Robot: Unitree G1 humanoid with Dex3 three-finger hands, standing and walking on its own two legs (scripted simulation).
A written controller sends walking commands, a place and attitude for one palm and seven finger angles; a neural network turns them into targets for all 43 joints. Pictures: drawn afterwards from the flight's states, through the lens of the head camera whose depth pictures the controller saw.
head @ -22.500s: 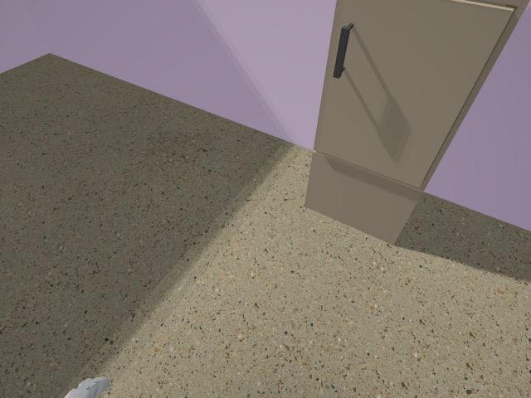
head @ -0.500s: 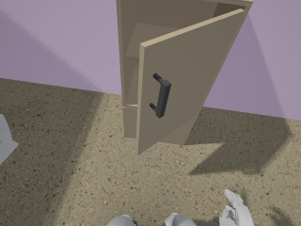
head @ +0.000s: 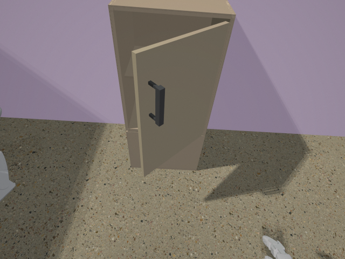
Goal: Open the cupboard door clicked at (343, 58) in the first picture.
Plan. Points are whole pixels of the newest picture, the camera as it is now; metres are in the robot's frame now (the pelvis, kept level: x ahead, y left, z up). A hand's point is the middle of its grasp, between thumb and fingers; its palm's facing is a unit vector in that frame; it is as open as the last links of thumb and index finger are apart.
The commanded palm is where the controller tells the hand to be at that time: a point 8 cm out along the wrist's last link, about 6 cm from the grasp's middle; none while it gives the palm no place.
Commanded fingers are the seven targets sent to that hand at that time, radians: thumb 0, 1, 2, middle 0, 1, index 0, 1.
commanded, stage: stop stepping back and stand still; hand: left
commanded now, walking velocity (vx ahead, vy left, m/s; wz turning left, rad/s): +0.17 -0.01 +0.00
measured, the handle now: (155, 103) +0.55 +0.10 +0.06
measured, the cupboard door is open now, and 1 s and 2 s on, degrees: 44 44 44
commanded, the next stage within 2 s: let the arm hang, fingers relaxed in 1.40 s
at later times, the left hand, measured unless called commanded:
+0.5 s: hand out of the picture +0.12 +0.27 +0.18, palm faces +0.52 -0.72 -0.46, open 7.4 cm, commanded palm +0.06 +0.29 +0.19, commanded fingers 0.00 0.90 0.90 -0.20 -0.30 -0.20 -0.30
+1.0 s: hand out of the picture +0.09 +0.30 +0.16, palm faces +0.44 -0.77 -0.47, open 7.4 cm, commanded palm +0.04 +0.33 +0.19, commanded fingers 0.00 0.90 0.90 -0.20 -0.30 -0.20 -0.30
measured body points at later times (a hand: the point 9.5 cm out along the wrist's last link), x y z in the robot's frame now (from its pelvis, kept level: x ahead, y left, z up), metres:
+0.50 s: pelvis -0.06 -0.01 +0.01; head -0.07 -0.03 +0.46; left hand +0.09 +0.30 +0.20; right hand +0.08 -0.26 -0.09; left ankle -0.05 +0.13 -0.70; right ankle -0.08 -0.10 -0.73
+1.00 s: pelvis -0.09 +0.02 +0.01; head -0.08 +0.02 +0.46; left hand +0.06 +0.33 +0.18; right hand +0.09 -0.19 -0.07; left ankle -0.07 +0.13 -0.73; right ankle -0.08 -0.10 -0.73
